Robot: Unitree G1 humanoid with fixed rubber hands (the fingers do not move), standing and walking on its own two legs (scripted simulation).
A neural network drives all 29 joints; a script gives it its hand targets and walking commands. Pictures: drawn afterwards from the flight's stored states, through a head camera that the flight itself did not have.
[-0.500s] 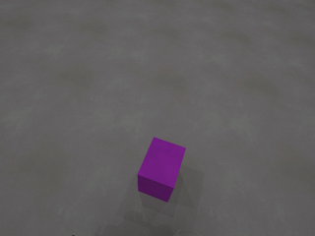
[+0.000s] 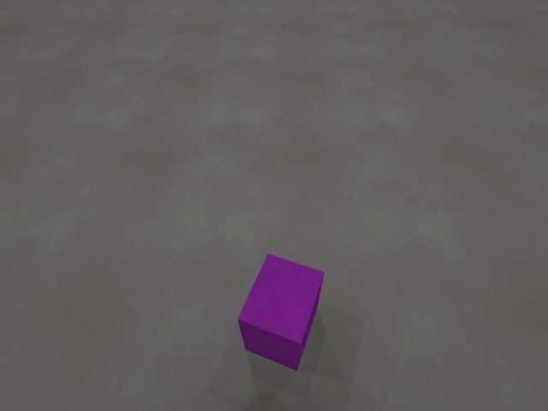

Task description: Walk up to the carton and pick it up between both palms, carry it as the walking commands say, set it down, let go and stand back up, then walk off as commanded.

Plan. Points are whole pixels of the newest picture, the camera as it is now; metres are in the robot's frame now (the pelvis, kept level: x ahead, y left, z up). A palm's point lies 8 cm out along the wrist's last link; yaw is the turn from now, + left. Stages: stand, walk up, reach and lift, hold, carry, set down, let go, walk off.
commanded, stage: walk up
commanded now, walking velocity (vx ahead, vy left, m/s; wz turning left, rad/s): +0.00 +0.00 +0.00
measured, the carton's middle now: (282, 313) +0.51 -0.01 -0.63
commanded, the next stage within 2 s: stand in 1.82 s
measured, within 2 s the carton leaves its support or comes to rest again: neither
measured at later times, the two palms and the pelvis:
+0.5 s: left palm out of the picture +0.04 +0.42 -0.14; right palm out of the picture +0.09 -0.12 -0.13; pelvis +0.05 +0.14 -0.01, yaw -11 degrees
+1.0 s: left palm (122, 316) +0.30 +0.31 -0.15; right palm out of the picture -0.04 -0.05 -0.13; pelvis +0.13 +0.13 +0.00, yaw -17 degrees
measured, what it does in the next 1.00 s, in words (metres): steps to the left, turning right: left foot, then left foot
